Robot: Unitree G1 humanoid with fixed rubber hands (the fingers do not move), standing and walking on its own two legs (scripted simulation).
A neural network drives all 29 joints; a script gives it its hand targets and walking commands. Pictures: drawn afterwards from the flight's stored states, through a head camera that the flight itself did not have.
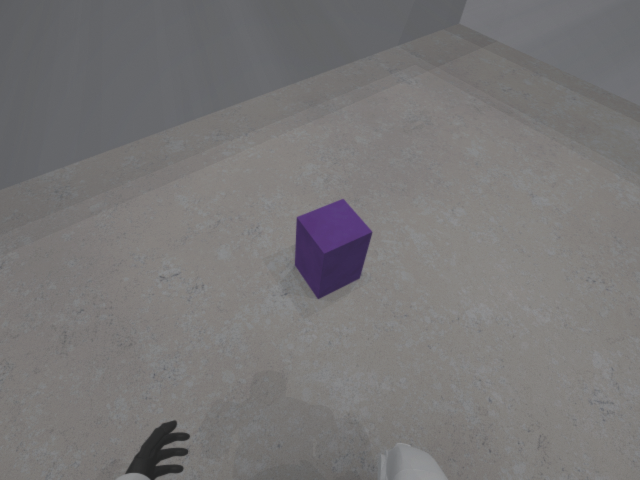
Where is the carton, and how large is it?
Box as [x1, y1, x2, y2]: [295, 199, 371, 298]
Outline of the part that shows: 343,199 297,217 295,265 318,298 359,278 371,235 371,231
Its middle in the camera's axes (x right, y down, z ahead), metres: +0.03 +0.05 +1.41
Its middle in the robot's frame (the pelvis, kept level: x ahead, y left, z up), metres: +0.92 -0.04 -0.64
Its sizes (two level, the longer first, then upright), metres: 0.192 0.177 0.283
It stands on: the floor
